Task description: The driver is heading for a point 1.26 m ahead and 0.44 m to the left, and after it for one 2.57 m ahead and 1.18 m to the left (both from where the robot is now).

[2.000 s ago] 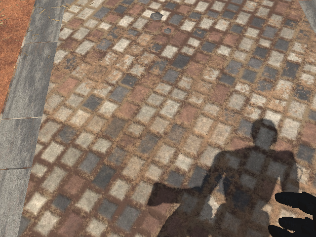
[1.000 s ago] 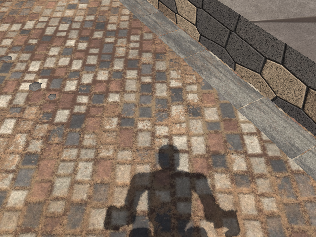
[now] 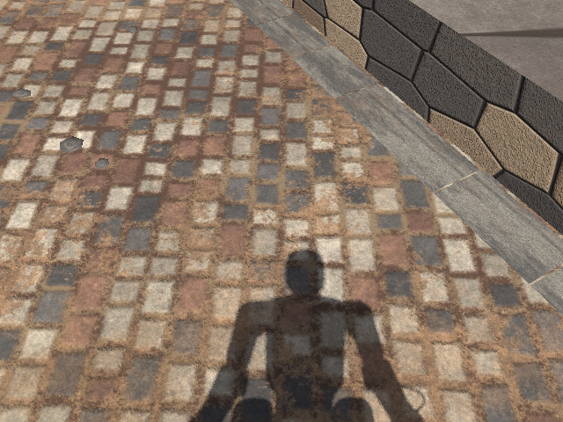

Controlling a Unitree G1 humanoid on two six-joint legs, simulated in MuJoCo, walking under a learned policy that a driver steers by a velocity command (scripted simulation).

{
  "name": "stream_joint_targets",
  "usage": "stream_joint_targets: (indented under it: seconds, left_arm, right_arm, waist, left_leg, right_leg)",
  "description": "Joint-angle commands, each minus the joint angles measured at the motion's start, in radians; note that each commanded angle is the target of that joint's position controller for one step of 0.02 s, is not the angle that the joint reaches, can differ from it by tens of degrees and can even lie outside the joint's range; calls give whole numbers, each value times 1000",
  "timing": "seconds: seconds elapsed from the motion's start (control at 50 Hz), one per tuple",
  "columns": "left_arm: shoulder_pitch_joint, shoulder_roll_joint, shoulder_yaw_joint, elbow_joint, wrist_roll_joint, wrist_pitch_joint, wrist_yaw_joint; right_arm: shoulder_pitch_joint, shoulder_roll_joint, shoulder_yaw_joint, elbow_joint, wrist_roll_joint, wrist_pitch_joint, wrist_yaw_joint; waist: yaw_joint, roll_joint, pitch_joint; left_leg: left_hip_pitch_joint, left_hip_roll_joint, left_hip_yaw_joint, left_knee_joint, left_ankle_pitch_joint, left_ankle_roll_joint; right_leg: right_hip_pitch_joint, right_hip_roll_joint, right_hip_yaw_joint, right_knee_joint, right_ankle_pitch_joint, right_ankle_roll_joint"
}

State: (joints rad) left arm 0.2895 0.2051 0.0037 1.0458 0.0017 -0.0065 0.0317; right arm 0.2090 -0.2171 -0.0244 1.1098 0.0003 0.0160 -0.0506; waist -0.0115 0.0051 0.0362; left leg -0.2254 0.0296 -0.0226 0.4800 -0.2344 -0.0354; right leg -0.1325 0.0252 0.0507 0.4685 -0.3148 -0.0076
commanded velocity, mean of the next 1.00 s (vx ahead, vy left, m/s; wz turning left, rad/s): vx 0.45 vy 0.00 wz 0.00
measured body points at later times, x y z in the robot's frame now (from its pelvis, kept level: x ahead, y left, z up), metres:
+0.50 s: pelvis +0.03 +0.02 +0.00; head +0.03 +0.03 +0.45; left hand -0.01 +0.27 -0.15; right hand +0.05 -0.23 -0.15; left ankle +0.01 +0.14 -0.70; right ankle -0.04 -0.12 -0.74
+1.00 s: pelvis +0.29 +0.06 -0.02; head +0.33 +0.07 +0.42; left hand +0.56 +0.25 -0.09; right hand +0.15 -0.16 -0.15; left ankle +0.05 +0.16 -0.74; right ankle +0.54 -0.09 -0.69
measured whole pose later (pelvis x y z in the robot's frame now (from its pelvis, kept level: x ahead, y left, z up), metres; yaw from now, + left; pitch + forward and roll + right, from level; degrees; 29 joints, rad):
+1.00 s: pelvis +0.29 +0.06 -0.02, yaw +0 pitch +3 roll -1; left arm -0.07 0.22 0.01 0.72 -0.04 -0.12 -0.07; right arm 0.59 -0.17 0.00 1.04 0.01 -0.10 -0.02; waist -0.10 -0.01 0.01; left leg 0.30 0.01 0.05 0.04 -0.39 0.00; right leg -0.77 -0.06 -0.05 0.60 0.11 -0.07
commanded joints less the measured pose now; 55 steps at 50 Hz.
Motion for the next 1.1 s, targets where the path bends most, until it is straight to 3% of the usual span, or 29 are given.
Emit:
stream_joint_targets:
  seconds: [0.02,0.32,0.34,0.36,0.38,0.4,0.42,0.44,0.46,0.5,0.54,0.58,0.6,0.62,0.64,0.66,0.68,0.7,0.72,0.76,0.8,0.84,0.96,1.0,1.02,1.04,1.06,1.08,1.1]
  left_arm:
    - [60,97,16,-10,-1,-6,3]
    - [92,73,13,24,-3,-4,6]
    - [125,69,15,39,-6,-1,9]
    - [130,104,27,33,-18,2,13]
    - [142,138,39,21,-24,-4,10]
    - [185,159,47,15,-33,-18,10]
    - [182,195,60,6,-41,-39,9]
    - [160,205,69,-5,-36,-54,7]
    - [126,175,62,-28,-25,-68,4]
    - [52,153,57,-73,-39,-82,-6]
    - [7,187,64,-91,-53,-77,-8]
    - [-12,184,60,-120,-32,-76,-9]
    - [-76,125,43,-151,-21,-87,-18]
    - [-78,2,17,-203,-13,-111,-28]
    - [-58,-1,13,-227,-70,-132,-33]
    - [-125,45,12,-257,-84,-145,-41]
    - [-139,64,12,-262,-60,-149,-47]
    - [-117,71,17,-252,-35,-145,-49]
    - [-101,85,24,-247,-24,-134,-55]
    - [-97,81,27,-237,-24,-107,-61]
    - [-195,81,27,-272,-18,-100,-57]
    - [-309,64,20,-322,-24,-106,-57]
    - [-490,55,17,-405,-45,-128,-105]
    - [-493,83,30,-427,-42,-130,-112]
    - [-435,115,45,-423,-38,-127,-107]
    - [-268,165,70,-383,-38,-122,-98]
    - [-57,207,89,-323,-36,-113,-86]
    - [119,302,104,-281,-3,-105,-65]
    - [146,299,98,-254,27,-117,-85]
  right_arm:
    - [37,-100,-14,-18,0,-6,-3]
    - [78,-76,-9,-9,2,-8,-5]
    - [109,-63,-8,7,5,-6,-6]
    - [118,-78,-16,6,17,-7,-6]
    - [86,-82,-17,-16,16,-16,-3]
    - [18,-74,-15,-57,20,-37,5]
    - [-59,-24,-1,-102,31,-66,19]
    - [-89,-36,-4,-122,32,-90,31]
    - [-95,-54,-10,-141,36,-110,40]
    - [-53,-60,-11,-156,44,-137,52]
    - [57,-62,-23,-114,41,-150,56]
    - [283,-83,-51,-22,38,-144,48]
    - [473,-120,-68,14,36,-143,43]
    - [547,-203,-68,-3,21,-151,50]
    - [460,-161,-49,-24,1,-169,63]
    - [330,-120,-31,-57,2,-175,70]
    - [254,-94,-17,-83,-1,-171,79]
    - [215,-95,-11,-98,-4,-160,85]
    - [199,-77,-4,-104,-7,-150,86]
    - [246,-70,3,-93,-6,-141,73]
    - [295,-71,6,-86,-1,-141,57]
    - [307,-93,5,-95,-2,-142,41]
    - [389,-120,-2,-106,17,-128,25]
    - [397,-148,-11,-108,1,-115,27]
    - [410,-166,-18,-103,-14,-103,26]
    - [405,-184,-24,-101,-27,-85,23]
    - [361,-195,-25,-116,-25,-75,23]
    - [361,-116,-4,-167,-45,-83,24]
    - [554,60,38,-133,-1,-106,42]
  waist:
    - [1,-6,14]
    - [4,-5,26]
    - [7,-16,-23]
    - [12,-39,10]
    - [29,-58,81]
    - [61,-95,140]
    - [77,-207,175]
    - [77,-227,189]
    - [59,-191,190]
    - [16,-158,137]
    - [-46,-149,81]
    - [-135,-59,12]
    - [-228,106,-38]
    - [-190,362,-91]
    - [-125,291,-62]
    - [-85,149,50]
    - [-60,68,57]
    - [-26,41,48]
    - [-4,49,62]
    - [-3,74,90]
    - [-24,32,130]
    - [-41,40,152]
    - [-53,55,169]
    - [-24,109,119]
    - [16,163,57]
    - [104,222,-48]
    - [216,225,-158]
    - [222,78,-360]
    - [108,-299,-639]
  left_leg:
    - [65,-1,9,-50,151,21]
    - [55,-5,9,-49,143,26]
    - [69,-39,47,-24,-68,32]
    - [11,-65,69,19,-345,47]
    - [-83,-61,59,61,-472,57]
    - [-209,-44,49,120,-459,61]
    - [-293,-45,91,267,-235,50]
    - [-355,12,41,383,-175,69]
    - [-425,52,-4,460,-198,87]
    - [-390,85,-8,334,-196,112]
    - [-46,4,110,101,-102,98]
    - [296,-91,193,62,-15,60]
    - [477,44,-27,-39,-109,102]
    - [540,290,-531,-193,-343,207]
    - [480,408,-858,-336,-643,311]
    - [418,414,-752,-327,-636,302]
    - [360,358,-598,-302,-499,274]
    - [290,301,-465,-311,-385,245]
    - [218,250,-362,-329,-310,218]
    - [153,198,-242,-380,-195,211]
    - [129,169,-145,-415,-42,214]
    - [89,166,-99,-470,45,219]
    - [280,199,34,-486,289,193]
    - [380,211,55,-355,759,179]
    - [431,218,49,-233,1046,161]
    - [435,221,48,-23,1247,140]
    - [309,196,48,243,1253,99]
    - [-13,108,13,575,706,76]
    - [-319,-110,-109,982,-334,35]
  right_leg:
    - [-105,-27,14,-98,189,-10]
    - [-114,-24,5,-97,172,-6]
    - [-96,-5,-10,-102,-54,-21]
    - [-132,-11,17,-107,-357,-54]
    - [-180,-65,104,-142,-564,-97]
    - [-170,-150,224,-216,-654,-148]
    - [-123,-273,382,-328,-619,-202]
    - [-113,-362,496,-377,-535,-247]
    - [-80,-385,513,-377,-452,-250]
    - [-40,-341,386,-354,-332,-193]
    - [-182,-218,196,-287,-252,-143]
    - [-355,-136,106,-87,-160,-138]
    - [-501,-73,14,280,19,-100]
    - [-707,20,-14,668,-173,-76]
    - [-876,-4,96,865,-111,-112]
    - [-1007,-85,93,950,-25,-137]
    - [-988,-126,74,945,65,-139]
    - [-919,-162,64,879,129,-126]
    - [-857,-183,50,814,172,-106]
    - [-810,-184,4,757,230,-61]
    - [-821,-175,-34,634,296,-31]
    - [-761,-155,-68,462,397,-16]
    - [-615,-85,-112,111,468,-56]
    - [-523,-12,-165,86,377,-84]
    - [-433,37,-189,93,324,-101]
    - [-247,69,-189,104,294,-129]
    - [40,19,-130,50,411,-157]
    - [468,-243,164,179,567,-194]
    - [793,-533,680,43,577,-403]
Keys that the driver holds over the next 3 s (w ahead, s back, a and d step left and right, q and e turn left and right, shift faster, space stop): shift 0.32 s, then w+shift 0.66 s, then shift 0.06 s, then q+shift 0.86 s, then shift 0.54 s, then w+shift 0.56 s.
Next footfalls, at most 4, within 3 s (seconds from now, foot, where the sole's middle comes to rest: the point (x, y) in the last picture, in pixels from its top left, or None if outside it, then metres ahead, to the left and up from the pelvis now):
1.06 right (324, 388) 0.59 -0.07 -0.78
1.52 left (221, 353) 0.69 0.18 -0.78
2.06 right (285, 307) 0.82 0.02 -0.78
2.40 left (230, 390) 0.59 0.15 -0.77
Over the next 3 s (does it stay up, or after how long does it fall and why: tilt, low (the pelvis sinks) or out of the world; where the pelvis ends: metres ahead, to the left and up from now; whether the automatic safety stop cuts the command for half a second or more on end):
stays up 0.85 0.15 0.00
